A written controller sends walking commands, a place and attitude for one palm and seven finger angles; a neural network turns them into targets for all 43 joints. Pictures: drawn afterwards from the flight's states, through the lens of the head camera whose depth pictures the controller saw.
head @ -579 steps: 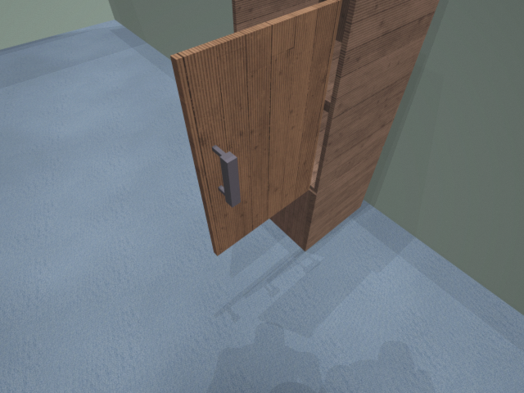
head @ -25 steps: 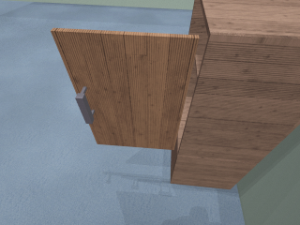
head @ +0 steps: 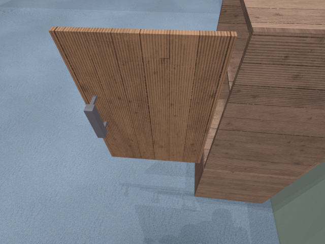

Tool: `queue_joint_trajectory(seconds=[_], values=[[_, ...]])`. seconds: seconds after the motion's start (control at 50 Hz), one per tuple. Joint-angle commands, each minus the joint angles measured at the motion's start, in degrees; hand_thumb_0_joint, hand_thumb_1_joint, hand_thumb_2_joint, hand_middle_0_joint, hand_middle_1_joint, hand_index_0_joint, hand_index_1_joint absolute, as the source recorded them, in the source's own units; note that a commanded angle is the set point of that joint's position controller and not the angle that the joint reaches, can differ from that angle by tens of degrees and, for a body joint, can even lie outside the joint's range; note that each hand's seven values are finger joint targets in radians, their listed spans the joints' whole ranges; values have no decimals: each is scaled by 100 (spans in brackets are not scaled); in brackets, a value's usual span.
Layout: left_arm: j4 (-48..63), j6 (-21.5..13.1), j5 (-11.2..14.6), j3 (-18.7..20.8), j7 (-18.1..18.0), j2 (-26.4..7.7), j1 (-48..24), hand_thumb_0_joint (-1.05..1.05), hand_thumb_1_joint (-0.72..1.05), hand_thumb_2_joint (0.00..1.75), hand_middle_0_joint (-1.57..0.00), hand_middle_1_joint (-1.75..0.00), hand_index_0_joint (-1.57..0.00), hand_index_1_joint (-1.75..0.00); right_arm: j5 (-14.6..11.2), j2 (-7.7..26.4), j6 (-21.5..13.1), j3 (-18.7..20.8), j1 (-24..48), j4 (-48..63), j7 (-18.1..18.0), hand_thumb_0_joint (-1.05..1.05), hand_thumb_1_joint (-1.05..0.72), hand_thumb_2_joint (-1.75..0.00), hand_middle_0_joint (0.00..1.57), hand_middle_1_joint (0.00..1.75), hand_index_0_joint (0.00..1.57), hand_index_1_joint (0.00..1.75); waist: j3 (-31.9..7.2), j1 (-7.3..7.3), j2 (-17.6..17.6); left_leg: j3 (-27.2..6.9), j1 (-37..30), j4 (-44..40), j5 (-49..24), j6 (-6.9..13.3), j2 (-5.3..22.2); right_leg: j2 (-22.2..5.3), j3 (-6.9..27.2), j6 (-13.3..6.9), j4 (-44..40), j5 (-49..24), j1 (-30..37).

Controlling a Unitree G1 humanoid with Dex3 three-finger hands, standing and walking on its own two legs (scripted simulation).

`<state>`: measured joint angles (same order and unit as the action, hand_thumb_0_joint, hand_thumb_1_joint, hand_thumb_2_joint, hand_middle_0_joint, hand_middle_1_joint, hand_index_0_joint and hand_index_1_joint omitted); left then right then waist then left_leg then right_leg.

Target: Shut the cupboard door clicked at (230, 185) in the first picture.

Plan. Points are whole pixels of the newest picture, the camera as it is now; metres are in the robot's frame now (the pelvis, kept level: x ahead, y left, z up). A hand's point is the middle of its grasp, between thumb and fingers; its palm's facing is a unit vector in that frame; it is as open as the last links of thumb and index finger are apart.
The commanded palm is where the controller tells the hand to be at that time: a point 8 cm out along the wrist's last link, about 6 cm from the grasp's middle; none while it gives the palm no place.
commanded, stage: come to a stop and stand still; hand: left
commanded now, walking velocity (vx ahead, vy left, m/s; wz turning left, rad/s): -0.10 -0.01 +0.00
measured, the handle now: (98, 117) +0.46 +0.24 -0.01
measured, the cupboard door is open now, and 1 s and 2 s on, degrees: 91 91 91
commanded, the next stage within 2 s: look again from close up in 1.92 s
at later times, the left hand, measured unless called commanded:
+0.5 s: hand out of the picture +0.05 +0.24 -0.17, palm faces -0.02 -0.98 -0.22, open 7.3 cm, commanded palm none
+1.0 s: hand out of the picture +0.04 +0.23 -0.16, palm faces -0.04 -0.98 -0.22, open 7.3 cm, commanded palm none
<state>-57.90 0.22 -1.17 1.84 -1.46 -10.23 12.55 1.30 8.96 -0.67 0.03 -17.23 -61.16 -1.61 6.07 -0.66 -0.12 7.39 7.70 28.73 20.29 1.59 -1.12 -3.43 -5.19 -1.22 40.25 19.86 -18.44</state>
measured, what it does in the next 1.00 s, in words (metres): steps on the spot: right foot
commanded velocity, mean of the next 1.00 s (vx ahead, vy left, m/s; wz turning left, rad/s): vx -0.02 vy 0.01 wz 0.00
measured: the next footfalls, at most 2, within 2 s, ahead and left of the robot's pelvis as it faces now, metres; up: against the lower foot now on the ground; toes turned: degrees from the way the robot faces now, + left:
right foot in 0.02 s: +0.05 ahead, -0.10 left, +0.00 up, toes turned -4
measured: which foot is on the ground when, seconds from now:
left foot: down 0.00-1.00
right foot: up 0.00-0.00, down 0.02-1.00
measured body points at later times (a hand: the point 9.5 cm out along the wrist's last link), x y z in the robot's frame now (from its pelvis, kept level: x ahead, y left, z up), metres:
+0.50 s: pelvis +0.00 +0.05 +0.00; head +0.01 +0.05 +0.45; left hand +0.05 +0.29 -0.15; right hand +0.05 -0.18 -0.14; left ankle -0.02 +0.13 -0.73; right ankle +0.01 -0.09 -0.73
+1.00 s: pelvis +0.03 +0.06 +0.01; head +0.05 +0.04 +0.46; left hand +0.04 +0.29 -0.15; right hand +0.02 -0.16 -0.16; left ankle -0.02 +0.13 -0.73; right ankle +0.01 -0.09 -0.73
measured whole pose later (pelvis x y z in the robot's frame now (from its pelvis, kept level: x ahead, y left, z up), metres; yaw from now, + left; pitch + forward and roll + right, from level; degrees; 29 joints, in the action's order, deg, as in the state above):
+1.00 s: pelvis +0.03 +0.06 +0.01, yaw -2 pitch -1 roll +1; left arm -63.5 0.1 -0.9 -0.9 -1.6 -9.1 13.7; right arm 0.8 9.5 -1.2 -0.9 -15.6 -62.3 -1.6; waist 4.5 -0.2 0.9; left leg 7.7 6.1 24.2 17.5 3.6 -2.5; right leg -5.2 -1.5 3.0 28.7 16.1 -11.5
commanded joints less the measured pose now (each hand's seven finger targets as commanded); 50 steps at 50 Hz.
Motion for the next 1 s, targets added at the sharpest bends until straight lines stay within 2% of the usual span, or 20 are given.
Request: queue_joint_trajectory(seconds=[0.0,0.02,0.04,0.06,0.1,0.14,0.2,0.24,0.26,0.28,0.3,0.32,0.34,0.36,0.4,0.46,0.52,0.58,0.78,0.98], values=[[-22,-238,12,100,-87,-967,856,0,90,90,-20,-30,-20,-30,-120,497,-91,184,-344,192,-5,0,-90,-90,20,30,20,30,-888,-43,-904,-351,817,311,-258,-99,332,-1528,1709,-676,-1610,-4282,1572],[-50,-239,30,87,-93,-985,808,0,90,90,-20,-30,-20,-30,-112,286,-18,176,-234,152,-14,0,-90,-90,20,30,20,30,-728,-74,-998,-361,926,750,730,-187,250,-1726,1748,-958,-1582,-5116,1483],[-69,-250,9,95,-124,-911,786,0,90,90,-20,-30,-20,-30,-101,252,40,182,-130,149,-29,0,-90,-90,20,30,20,30,-711,-131,-1424,-436,1155,1174,1122,-209,304,-1678,1751,-1080,-1486,-5808,1538],[-68,-249,-6,88,-157,-830,715,0,90,90,-20,-30,-20,-30,-111,297,57,198,-85,136,-40,0,-90,-90,20,30,20,30,-766,-145,-1452,-557,1320,1444,1193,-219,344,-1671,1648,-1169,-1412,-6154,1671],[-1,-194,-24,104,-190,-820,488,0,90,90,-20,-30,-20,-30,-134,216,87,216,-18,99,-44,0,-90,-90,20,30,20,30,-787,-83,-911,-581,1267,1435,1026,-262,305,-1549,1406,-1213,-1353,-5978,1593],[126,-132,-22,142,-177,-871,206,0,90,90,-20,-30,-20,-30,-123,136,126,217,-93,89,-31,0,-90,-90,20,30,20,30,-733,44,-719,-464,882,820,482,-311,281,-1338,1218,-1056,-1368,-5002,1133],[244,-47,30,153,-123,-775,-95,0,90,90,-20,-30,-20,-30,-63,160,80,225,-459,-60,-9,0,-90,-90,20,30,20,30,-735,230,-377,-339,-310,-652,-1301,-280,380,-704,784,-452,-1087,-2631,281],[337,36,33,108,-92,-484,-73,0,90,90,-20,-30,-20,-30,-4,517,22,243,-71,121,2,0,-90,-90,20,30,20,30,-423,24,825,-1080,317,-954,-2495,145,1227,-97,366,20,-856,-804,240],[-83,-64,76,45,-266,-717,930,0,90,90,-20,-30,-20,-30,-150,966,-31,337,963,726,28,0,-90,-90,20,30,20,30,-788,-380,613,-684,507,677,-2336,-16,1258,-629,1049,-46,-1443,-2137,631],[199,-151,8,58,-211,-1011,420,0,90,90,-20,-30,-20,-30,-118,472,30,288,489,894,87,0,-90,-90,20,30,20,30,-984,66,-250,-395,907,632,-326,-183,512,-1058,1561,-340,-1678,-1955,759],[292,-227,6,58,-158,-1061,175,0,90,90,-20,-30,-20,-30,-42,385,87,218,320,886,111,0,-90,-90,20,30,20,30,-1022,111,-430,-391,786,536,128,-205,390,-1193,1621,-596,-1748,-1979,740],[385,-232,-19,46,-149,-1003,28,0,90,90,-20,-30,-20,-30,-48,363,55,223,71,863,110,0,-90,-90,20,30,20,30,-898,273,-223,-420,485,214,-78,-174,377,-1055,1405,-614,-1641,-1597,392],[407,-194,-2,7,-126,-917,-78,0,90,90,-20,-30,-20,-30,-46,414,22,205,-57,824,112,0,-90,-90,20,30,20,30,-737,325,194,-529,242,-99,-491,-120,434,-763,1098,-462,-1485,-1069,94],[408,-144,17,-29,-97,-809,-55,0,90,90,-20,-30,-20,-30,-22,506,-31,194,-22,828,107,0,-90,-90,20,30,20,30,-489,247,761,-811,352,-403,-986,-11,684,-379,813,-253,-1300,-759,6],[359,-60,-1,-74,-63,-664,96,0,90,90,-20,-30,-20,-30,-4,692,-74,164,127,938,73,0,-90,-90,20,30,20,30,-152,50,1203,-1166,916,-919,-1430,183,1039,-9,351,-63,-1065,-351,372],[220,-22,11,-122,-30,-560,293,0,90,90,-20,-30,-20,-30,-16,836,-79,139,149,990,44,0,-90,-90,20,30,20,30,-97,-1,494,-1190,926,-1147,-774,188,1000,-28,382,-30,-1169,-411,473],[179,-24,-5,-124,-9,-555,324,0,90,90,-20,-30,-20,-30,-5,837,-87,135,90,927,50,0,-90,-90,20,30,20,30,-20,17,279,-1220,935,-1371,-306,171,925,-78,435,-37,-1253,-537,470],[90,-52,10,-145,-16,-562,376,0,90,90,-20,-30,-20,-30,-10,882,-121,115,11,803,45,0,-90,-90,20,30,20,30,-252,32,98,-1129,519,-1294,-837,161,909,-157,474,-15,-1318,-767,476],[-243,-62,45,-149,-58,-584,422,0,90,90,-20,-30,-20,-30,-38,829,-158,38,-159,324,-17,0,-90,-90,20,30,20,30,-448,68,175,-829,-111,-983,-2523,86,824,-258,508,16,-1279,-1329,635],[-418,-79,42,-134,-89,-502,430,0,90,90,-20,-30,-20,-30,-43,635,-147,23,-177,6,-33,0,-90,-90,20,30,20,30,-314,46,45,-716,-100,-922,-2336,97,756,-313,561,-1,-1348,-1699,736]])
